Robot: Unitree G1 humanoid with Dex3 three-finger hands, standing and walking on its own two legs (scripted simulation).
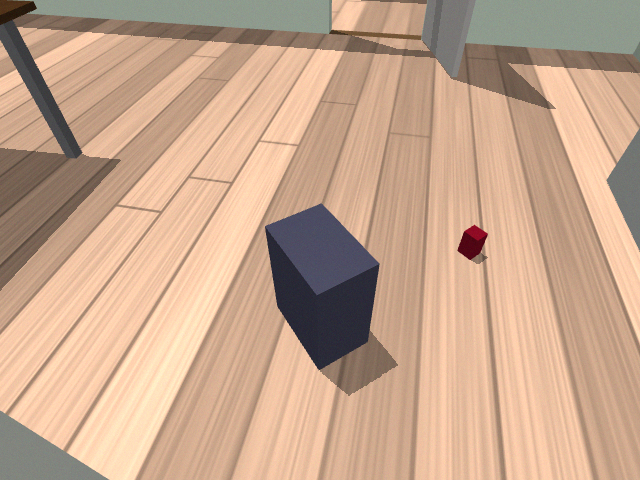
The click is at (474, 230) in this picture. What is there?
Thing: carton on end
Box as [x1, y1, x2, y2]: [457, 225, 487, 259]
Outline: 475,225 464,231 457,250 469,259 479,253 487,235 485,232
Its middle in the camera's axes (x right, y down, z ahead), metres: +0.65 -0.02 +1.66
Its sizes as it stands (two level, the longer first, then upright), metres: 0.070 0.066 0.119
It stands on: the floor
